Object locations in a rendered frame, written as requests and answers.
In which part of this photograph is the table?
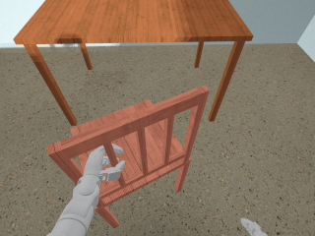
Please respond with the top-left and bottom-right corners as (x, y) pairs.
(13, 0), (254, 126)

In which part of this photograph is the robot right hand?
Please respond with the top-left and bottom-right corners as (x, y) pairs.
(240, 217), (268, 236)

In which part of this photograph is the left robot forearm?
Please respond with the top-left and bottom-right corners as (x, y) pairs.
(46, 175), (100, 236)

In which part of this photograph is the chair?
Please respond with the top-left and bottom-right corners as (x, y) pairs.
(47, 85), (210, 228)

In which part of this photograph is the robot left hand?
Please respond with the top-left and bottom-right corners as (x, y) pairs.
(83, 144), (126, 182)

